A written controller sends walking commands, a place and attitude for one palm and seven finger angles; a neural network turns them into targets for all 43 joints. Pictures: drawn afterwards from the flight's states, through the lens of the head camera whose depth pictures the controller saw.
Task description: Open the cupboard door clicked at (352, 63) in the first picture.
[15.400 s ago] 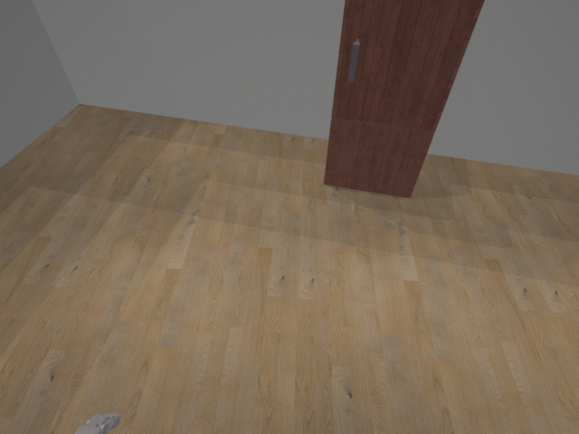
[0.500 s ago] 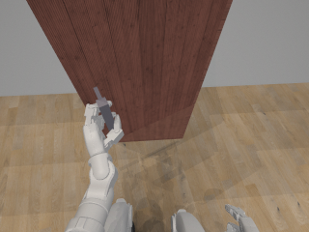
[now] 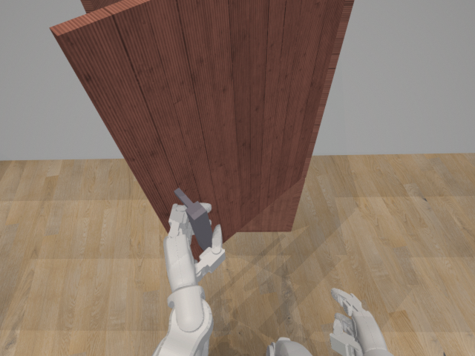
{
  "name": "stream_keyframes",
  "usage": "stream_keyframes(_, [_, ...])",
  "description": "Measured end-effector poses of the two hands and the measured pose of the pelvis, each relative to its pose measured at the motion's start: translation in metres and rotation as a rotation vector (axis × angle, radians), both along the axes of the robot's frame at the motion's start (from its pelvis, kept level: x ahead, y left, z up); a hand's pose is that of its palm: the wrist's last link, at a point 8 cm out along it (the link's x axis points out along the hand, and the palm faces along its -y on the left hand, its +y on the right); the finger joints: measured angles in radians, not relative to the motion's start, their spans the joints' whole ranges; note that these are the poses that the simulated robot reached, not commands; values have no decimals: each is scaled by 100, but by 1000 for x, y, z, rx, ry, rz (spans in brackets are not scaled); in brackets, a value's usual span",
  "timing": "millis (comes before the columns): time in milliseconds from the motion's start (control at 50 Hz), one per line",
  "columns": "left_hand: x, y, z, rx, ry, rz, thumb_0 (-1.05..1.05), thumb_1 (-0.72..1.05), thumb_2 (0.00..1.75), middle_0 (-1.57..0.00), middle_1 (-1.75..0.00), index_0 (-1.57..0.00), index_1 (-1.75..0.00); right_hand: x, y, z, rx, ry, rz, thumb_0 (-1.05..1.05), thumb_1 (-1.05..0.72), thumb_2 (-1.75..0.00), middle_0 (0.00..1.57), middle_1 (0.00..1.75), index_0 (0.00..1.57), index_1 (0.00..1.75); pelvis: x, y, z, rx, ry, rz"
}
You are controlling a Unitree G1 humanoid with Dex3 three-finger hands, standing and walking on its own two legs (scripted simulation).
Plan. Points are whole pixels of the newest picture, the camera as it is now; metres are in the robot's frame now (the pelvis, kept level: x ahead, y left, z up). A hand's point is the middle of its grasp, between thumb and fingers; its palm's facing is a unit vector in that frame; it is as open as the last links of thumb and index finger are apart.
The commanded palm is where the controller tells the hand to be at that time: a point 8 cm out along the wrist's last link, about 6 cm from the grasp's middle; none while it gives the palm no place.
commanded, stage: open thumb and fingers to let go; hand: left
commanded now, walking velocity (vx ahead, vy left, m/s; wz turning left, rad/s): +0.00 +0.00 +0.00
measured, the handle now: (194, 221) +0.34 +0.09 +0.02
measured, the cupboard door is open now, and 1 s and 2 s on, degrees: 42 37 42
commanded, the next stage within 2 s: slide the hand sideways off the handle in 0.80 s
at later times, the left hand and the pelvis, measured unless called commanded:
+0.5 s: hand (203, 242) +0.31 +0.07 +0.01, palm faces +0.32 -0.94 -0.05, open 12.6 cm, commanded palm +0.26 +0.10 +0.01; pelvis +0.00 +0.01 -0.01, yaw +0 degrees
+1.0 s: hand (201, 250) +0.29 +0.07 +0.01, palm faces +0.08 -1.00 -0.02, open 16.1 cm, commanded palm +0.25 +0.10 +0.01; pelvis -0.01 +0.04 -0.01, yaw -1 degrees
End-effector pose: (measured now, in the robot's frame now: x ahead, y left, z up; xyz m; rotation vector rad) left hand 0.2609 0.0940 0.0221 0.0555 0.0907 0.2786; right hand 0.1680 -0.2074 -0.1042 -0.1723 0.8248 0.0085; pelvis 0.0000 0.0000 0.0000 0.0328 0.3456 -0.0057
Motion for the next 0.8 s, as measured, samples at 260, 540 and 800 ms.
stream_keyframes(260, [9,17,-3,-7,-21,96,0,38,68,-34,-128,-36,-130,-8,-15,-18,-25,61,-7,1,-91,-90,20,30,20,30,0,-4,-8,11,27,7])
stream_keyframes(540, [9,22,-6,-17,-14,56,0,-34,37,-30,-116,-30,-117,-17,-2,-15,-37,66,-36,1,-91,-90,20,30,20,30,0,12,-7,-9,31,-3])
stream_keyframes(800, [7,24,-5,-23,-22,-7,-1,-49,31,-22,-67,-26,-69,-5,25,-3,-31,1,-13,1,-91,-90,20,30,20,30,-4,29,-8,-36,17,-8])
